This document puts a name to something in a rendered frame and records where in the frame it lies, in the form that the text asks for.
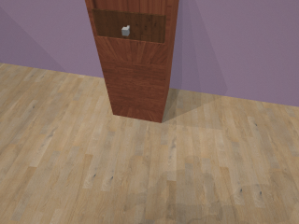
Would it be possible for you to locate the cabinet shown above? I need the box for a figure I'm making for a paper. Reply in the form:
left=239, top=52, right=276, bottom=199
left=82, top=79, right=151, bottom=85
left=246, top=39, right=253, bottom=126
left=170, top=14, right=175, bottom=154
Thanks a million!
left=85, top=0, right=179, bottom=123

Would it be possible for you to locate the drawer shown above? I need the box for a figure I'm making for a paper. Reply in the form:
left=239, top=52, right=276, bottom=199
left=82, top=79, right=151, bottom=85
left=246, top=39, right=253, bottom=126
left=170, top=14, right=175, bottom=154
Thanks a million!
left=92, top=8, right=167, bottom=44

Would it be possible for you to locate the handle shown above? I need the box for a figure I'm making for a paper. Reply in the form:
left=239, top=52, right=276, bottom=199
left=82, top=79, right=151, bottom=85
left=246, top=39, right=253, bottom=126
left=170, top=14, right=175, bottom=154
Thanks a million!
left=121, top=25, right=130, bottom=36

